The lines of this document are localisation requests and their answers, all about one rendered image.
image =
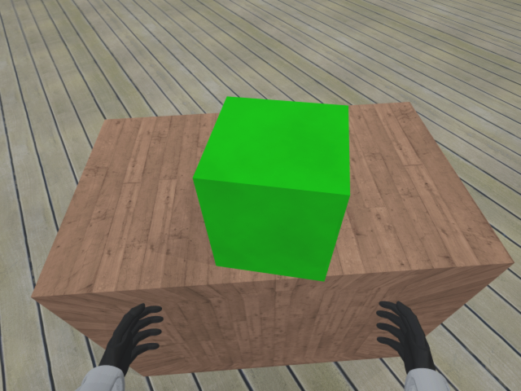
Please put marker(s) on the carton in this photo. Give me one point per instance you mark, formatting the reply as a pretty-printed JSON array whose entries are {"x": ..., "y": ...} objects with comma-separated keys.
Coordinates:
[{"x": 273, "y": 185}]

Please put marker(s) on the left robot forearm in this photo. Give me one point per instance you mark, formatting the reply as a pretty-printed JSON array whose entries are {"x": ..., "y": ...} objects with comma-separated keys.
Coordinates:
[{"x": 103, "y": 378}]

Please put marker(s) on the pedestal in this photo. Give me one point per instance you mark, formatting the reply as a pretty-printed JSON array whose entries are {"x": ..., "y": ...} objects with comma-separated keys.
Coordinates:
[{"x": 134, "y": 233}]

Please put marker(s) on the right robot hand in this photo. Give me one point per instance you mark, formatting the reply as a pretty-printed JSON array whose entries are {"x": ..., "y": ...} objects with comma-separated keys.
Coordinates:
[{"x": 413, "y": 347}]

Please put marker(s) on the right robot forearm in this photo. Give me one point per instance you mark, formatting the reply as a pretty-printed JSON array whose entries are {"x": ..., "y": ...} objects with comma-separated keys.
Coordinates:
[{"x": 424, "y": 379}]

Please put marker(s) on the left robot hand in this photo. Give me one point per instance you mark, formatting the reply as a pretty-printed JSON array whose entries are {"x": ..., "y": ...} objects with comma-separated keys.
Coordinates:
[{"x": 121, "y": 349}]

